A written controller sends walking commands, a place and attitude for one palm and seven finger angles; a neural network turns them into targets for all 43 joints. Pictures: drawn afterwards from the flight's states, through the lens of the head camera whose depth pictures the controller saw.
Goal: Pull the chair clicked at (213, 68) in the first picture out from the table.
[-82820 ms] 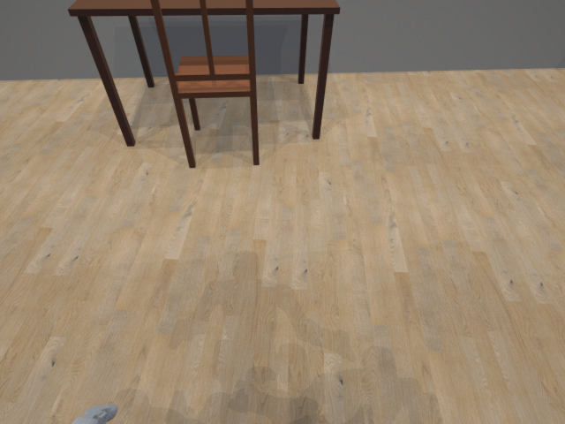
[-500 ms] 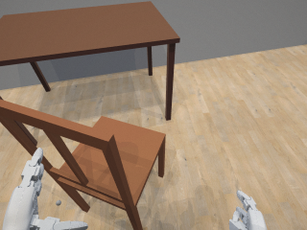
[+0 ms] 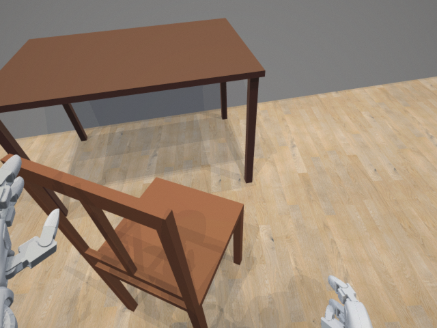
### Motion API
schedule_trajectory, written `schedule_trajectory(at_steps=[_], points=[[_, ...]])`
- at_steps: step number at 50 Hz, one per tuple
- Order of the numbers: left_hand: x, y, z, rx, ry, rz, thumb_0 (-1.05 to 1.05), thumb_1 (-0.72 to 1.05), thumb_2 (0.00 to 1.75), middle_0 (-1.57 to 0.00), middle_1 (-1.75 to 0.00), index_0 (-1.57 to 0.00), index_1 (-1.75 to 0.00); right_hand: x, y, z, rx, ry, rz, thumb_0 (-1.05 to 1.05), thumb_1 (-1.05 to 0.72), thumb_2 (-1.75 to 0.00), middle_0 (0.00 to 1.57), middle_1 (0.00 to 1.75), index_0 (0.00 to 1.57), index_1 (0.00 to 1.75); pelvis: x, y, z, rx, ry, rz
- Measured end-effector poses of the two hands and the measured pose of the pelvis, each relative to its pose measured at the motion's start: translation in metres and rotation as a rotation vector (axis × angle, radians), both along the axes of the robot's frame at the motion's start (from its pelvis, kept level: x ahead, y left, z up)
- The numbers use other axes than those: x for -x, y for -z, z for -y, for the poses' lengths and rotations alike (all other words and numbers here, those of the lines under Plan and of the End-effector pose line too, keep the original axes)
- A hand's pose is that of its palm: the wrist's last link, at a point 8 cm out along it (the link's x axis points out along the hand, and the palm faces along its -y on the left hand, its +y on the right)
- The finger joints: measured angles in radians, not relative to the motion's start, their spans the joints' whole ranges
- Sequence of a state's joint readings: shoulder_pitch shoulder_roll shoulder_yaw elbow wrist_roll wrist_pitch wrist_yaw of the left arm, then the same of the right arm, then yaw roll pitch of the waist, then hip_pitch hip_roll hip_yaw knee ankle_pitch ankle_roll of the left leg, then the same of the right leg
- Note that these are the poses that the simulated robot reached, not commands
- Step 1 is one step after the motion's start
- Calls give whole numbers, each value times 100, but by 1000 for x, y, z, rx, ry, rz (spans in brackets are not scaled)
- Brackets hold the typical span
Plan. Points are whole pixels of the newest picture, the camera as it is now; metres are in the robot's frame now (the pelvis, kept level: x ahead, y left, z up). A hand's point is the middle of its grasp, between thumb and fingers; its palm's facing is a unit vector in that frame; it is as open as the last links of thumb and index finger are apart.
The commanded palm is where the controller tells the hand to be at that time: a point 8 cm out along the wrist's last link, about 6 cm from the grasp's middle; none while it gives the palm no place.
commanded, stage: draw the hand back to the body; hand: left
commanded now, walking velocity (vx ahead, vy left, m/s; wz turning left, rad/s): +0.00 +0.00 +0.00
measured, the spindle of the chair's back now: (113, 240) +0.31 +0.30 -0.08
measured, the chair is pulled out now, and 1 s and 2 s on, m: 0.51 0.51 0.51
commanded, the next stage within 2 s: step back with the hand held close in 0.38 s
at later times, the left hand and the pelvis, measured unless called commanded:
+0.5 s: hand (32, 239) +0.17 +0.27 +0.17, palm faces +0.49 -0.78 -0.38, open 7.4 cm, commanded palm +0.13 +0.30 +0.18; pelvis -0.01 +0.00 +0.00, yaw -1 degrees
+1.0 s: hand (19, 261) +0.15 +0.27 +0.17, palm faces +0.41 -0.75 -0.51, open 7.4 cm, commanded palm +0.09 +0.31 +0.18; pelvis -0.06 +0.01 +0.00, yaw -1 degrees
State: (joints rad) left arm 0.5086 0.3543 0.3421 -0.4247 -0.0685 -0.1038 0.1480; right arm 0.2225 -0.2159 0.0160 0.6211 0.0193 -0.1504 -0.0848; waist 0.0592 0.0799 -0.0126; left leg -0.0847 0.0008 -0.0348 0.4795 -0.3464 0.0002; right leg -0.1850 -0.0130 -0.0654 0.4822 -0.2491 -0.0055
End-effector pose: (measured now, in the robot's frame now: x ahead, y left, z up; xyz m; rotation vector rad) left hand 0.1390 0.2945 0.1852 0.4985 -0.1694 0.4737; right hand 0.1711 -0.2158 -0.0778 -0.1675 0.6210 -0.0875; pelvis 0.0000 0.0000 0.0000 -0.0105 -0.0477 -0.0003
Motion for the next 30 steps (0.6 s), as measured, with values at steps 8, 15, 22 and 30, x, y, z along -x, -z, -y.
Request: schedule_trajectory(at_steps=[8,15,22,30], points=[[-4,-3,-7,14,-9,27,1,80,86,-20,-29,-20,-28,4,0,4,-4,11,-22,1,-90,-90,21,30,20,30,4,-3,-2,-1,9,8],[1,10,-2,50,17,-20,1,87,89,-21,-30,-21,-30,14,-3,9,18,20,-37,1,-91,-90,21,30,20,30,6,-4,-2,0,11,15],[9,-4,-7,18,7,42,2,88,89,-21,-31,-21,-30,17,-5,6,12,23,-17,1,-91,-90,21,30,20,30,11,-5,-4,1,12,33],[7,0,-12,1,10,30,1,89,90,-21,-31,-21,-30,25,-4,2,2,14,-42,1,-91,-90,21,30,20,30,22,-5,-5,4,17,13]])
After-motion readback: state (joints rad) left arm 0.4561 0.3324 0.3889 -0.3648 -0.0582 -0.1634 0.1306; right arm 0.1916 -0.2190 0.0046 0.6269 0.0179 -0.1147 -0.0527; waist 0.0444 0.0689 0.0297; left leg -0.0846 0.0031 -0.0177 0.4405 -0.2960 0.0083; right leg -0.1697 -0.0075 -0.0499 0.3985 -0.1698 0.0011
